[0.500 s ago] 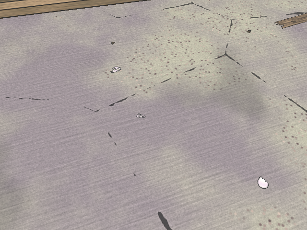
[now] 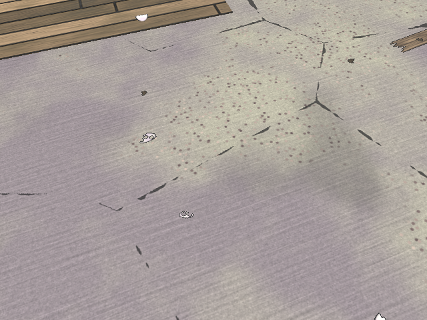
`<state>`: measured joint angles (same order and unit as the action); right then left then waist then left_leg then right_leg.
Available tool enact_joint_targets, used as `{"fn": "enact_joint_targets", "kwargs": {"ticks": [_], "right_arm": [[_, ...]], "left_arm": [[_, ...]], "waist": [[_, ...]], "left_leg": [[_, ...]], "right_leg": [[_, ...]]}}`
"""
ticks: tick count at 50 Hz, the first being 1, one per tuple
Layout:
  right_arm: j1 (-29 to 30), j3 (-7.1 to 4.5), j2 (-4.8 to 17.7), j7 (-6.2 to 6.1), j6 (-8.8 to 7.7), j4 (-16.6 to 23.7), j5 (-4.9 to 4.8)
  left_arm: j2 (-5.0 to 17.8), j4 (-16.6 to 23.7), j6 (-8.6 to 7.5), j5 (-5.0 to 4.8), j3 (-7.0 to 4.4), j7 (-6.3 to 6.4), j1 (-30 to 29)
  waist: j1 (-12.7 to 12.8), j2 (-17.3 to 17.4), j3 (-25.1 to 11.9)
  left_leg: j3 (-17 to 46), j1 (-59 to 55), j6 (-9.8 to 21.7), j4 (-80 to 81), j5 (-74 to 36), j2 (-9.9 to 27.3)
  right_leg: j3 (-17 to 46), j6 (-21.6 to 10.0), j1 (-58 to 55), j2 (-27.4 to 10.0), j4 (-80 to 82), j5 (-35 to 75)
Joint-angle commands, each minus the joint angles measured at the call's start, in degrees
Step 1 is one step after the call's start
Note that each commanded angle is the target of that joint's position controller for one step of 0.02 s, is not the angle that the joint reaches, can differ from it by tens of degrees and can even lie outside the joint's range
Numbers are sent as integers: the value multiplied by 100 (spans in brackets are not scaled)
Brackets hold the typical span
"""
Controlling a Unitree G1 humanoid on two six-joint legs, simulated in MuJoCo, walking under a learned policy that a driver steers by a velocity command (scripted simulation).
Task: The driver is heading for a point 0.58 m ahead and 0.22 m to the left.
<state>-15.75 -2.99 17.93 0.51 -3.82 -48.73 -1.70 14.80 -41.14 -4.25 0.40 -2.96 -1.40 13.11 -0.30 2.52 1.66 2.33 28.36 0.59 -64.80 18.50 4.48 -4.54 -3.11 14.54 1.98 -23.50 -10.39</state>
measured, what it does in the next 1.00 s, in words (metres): walks ahead, turning left: left foot, then right foot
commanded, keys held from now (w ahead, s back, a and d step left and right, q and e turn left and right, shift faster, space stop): w+q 0.70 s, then no key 0.30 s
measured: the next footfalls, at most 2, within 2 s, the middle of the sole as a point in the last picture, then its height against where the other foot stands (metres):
left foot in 0.36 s outside the picture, level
right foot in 0.84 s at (209, 260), level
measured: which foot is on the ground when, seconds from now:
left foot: up 0.00-0.34, down 0.36-0.86, up 0.88-1.00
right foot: down 0.00-0.38, up 0.40-0.82, down 0.84-1.00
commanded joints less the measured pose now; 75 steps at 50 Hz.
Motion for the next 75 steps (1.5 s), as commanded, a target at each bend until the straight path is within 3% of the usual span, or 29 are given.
{"fn": "enact_joint_targets", "kwargs": {"ticks": [1,8,13,16,18,19,20,21,22,23,24,27,33,37,41,42,43,44,45,47,49,51,53,57,59,60,62,67,75], "right_arm": [[-195,-106,291,-36,96,272,-7],[903,-29,54,115,84,644,62],[1638,4,57,289,84,1099,58],[1335,-119,286,352,121,1218,50],[-93,-403,763,274,149,915,25],[-912,-587,1283,139,219,760,22],[-622,-630,1698,124,182,909,-13],[-742,-471,1194,144,122,987,48],[-599,-399,910,138,61,961,88],[-365,-359,806,155,3,960,60],[31,-312,624,132,5,1021,76],[341,-278,551,68,-18,1215,118],[-96,-362,822,-124,61,1076,55],[-442,-349,760,-166,152,905,36],[-264,-293,557,-236,242,940,91],[-238,-212,335,-228,216,1053,155],[-997,-115,85,-221,180,1034,177],[-1587,-100,299,-188,175,927,105],[-1288,-216,732,-188,241,838,43],[-143,-231,688,-257,452,1006,155],[-422,-158,374,-273,594,1011,157],[-496,-104,167,-283,561,901,170],[-361,-72,135,-269,517,885,190],[-125,-81,175,-224,581,851,277],[227,-124,584,-270,595,1085,342],[336,-163,646,-255,589,940,294],[423,-65,234,-218,499,952,332],[261,-69,263,-236,351,832,251],[318,-68,226,-239,368,628,225]], "left_arm": [[628,171,-222,35,-205,24,-74],[884,-186,-219,26,-270,168,183],[1041,-488,-15,-95,-341,218,624],[1261,-475,133,-127,-398,291,504],[1317,-414,220,-148,-388,352,340],[1097,-299,161,-26,-291,368,465],[325,8,-32,55,-42,267,861],[834,38,-270,-126,-129,156,335],[978,215,-378,-306,-161,101,-154],[876,200,-434,-177,-135,139,-324],[883,188,-407,-38,-183,184,-263],[850,150,-204,22,-210,177,-20],[480,469,-158,28,-56,149,-1164],[653,591,-242,-16,-98,50,-1547],[815,417,-358,108,-205,14,-860],[1040,384,-392,207,-247,39,-418],[1377,344,-349,317,-306,65,57],[1228,129,-219,97,-315,18,412],[940,220,-138,-37,-230,2,238],[397,280,-15,62,7,-4,-528],[464,217,8,110,20,-17,-1018],[580,109,56,134,-34,11,-1039],[689,-4,80,59,-59,40,-885],[568,-167,181,-30,36,39,-910],[406,-279,164,103,116,-15,-600],[351,-315,192,88,115,-2,-457],[505,-386,229,63,86,51,-646],[464,-618,228,32,95,96,-528],[542,-1011,332,-18,71,152,-587]], "waist": [[-80,-668,-184],[248,-515,226],[473,-409,423],[143,-722,-7],[-675,-675,-792],[-945,55,-1347],[-282,1354,-1910],[-676,503,-2255],[-695,271,-1501],[-468,-283,-837],[-167,-321,-705],[148,-86,-469],[-249,128,-173],[-402,284,-160],[33,439,-529],[217,186,-1077],[86,-1043,-1905],[67,-1967,-2567],[195,-1163,-2061],[184,-298,-811],[-220,-1032,-459],[-232,-1134,-620],[-124,-999,-956],[-206,-792,-785],[75,-163,-470],[258,470,-323],[91,260,-55],[51,-9,-324],[75,-211,-374]], "left_leg": [[413,807,-104,56,-551,360],[55,943,-81,2152,-2437,155],[-288,1299,190,2881,-1906,45],[-789,493,498,2901,-1009,-434],[-870,-1535,866,3297,-1088,-878],[507,-3310,1233,3422,-1204,-74],[4009,-5016,2457,4207,-198,1338],[4424,-5229,2321,4729,139,1423],[3507,-4659,2035,4765,-195,1236],[2633,-3643,1747,4648,-1619,900],[2315,-3109,1674,4805,-1584,750],[1923,-2032,1753,5131,-2373,501],[1253,-1271,1277,5115,-1873,-36],[1554,-1672,1076,4610,-1966,90],[1719,-2224,657,3348,-3194,-8],[1516,-1901,419,2469,-2813,-306],[1114,-542,2,723,-157,-931],[891,322,-221,-498,2270,-1105],[1050,632,-314,-977,1990,-833],[670,616,-356,-494,1417,-498],[485,-261,-461,565,1065,-182],[133,-911,-497,1524,896,-268],[91,-1295,-460,2254,179,-247],[4,-2279,-191,3784,-1123,-318],[713,-2353,150,4043,-1438,342],[654,-1561,303,4073,-117,202],[512,-1198,130,4178,135,-17],[390,-1667,15,3779,-1452,-97],[308,-1768,30,3747,-1980,-167]], "right_leg": [[1243,-945,-622,-1651,1561,962],[-106,-630,-852,-1461,1786,1511],[-413,-527,-1962,-1791,1361,2203],[-643,-330,-2293,-1815,310,4805],[-848,-63,-1676,-1541,-1688,5284],[-848,195,-199,-1252,-3477,3170],[-135,572,2315,138,-5529,-2061],[1112,399,2935,-71,-5863,-2215],[1077,254,3212,-326,-5629,-1755],[1025,194,2879,-575,-5002,-1416],[985,238,2662,-731,-4501,-1085],[950,482,1998,-829,-3909,-843],[741,757,1563,-419,-1437,1149],[798,640,1283,-182,-626,1515],[665,186,373,-125,17,1720],[1047,-93,-716,-704,-163,3095],[2481,-1013,-2617,-2052,-606,5019],[3944,-1700,-3253,-2820,-415,4277],[3810,-1497,-2655,-2567,-108,2785],[2447,-841,-1121,-1732,360,1715],[1989,-894,48,-1524,654,1715],[1417,-865,241,-1204,596,2313],[1384,-965,-21,-1361,471,2822],[1298,-558,418,-1108,503,187],[1026,7,816,-615,292,-1344],[634,176,368,-319,217,-1177],[631,223,145,-337,2,-714],[632,153,-27,-392,-200,366],[644,193,-354,-426,-310,914]]}}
